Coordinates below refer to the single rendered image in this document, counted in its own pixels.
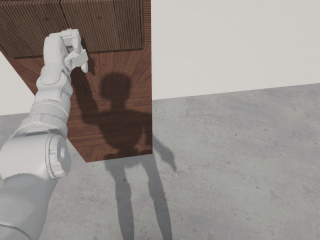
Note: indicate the cabinet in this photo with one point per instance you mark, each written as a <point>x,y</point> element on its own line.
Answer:
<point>111,105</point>

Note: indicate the handle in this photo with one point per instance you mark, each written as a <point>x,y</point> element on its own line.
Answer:
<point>69,48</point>

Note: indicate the left robot hand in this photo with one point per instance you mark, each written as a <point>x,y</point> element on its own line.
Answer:
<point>54,50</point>

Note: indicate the robot left upper arm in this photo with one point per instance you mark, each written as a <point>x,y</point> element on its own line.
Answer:
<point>30,167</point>

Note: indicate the left robot forearm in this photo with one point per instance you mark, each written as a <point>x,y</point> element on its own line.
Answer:
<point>50,110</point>

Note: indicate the drawer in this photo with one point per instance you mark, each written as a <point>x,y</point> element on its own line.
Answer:
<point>103,25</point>

